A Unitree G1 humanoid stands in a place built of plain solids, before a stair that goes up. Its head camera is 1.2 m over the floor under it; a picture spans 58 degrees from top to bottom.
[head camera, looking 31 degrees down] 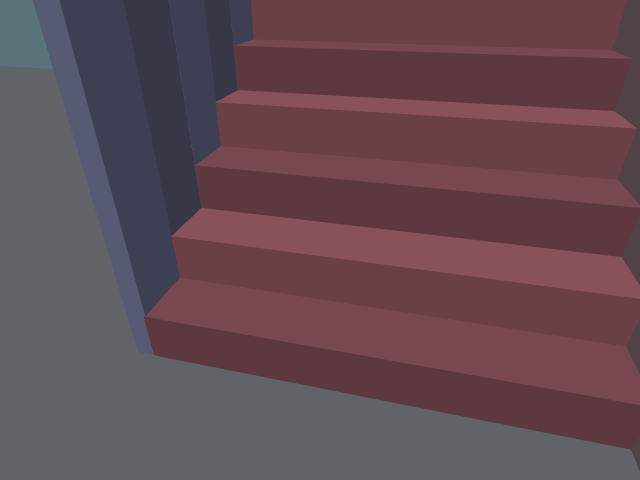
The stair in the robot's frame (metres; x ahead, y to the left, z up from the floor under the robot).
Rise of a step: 0.19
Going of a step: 0.24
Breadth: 1.58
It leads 14 degrees to the right of straight ahead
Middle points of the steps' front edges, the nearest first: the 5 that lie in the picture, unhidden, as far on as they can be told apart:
0.97 -0.16 0.19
1.20 -0.21 0.38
1.44 -0.27 0.57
1.67 -0.33 0.76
1.90 -0.39 0.95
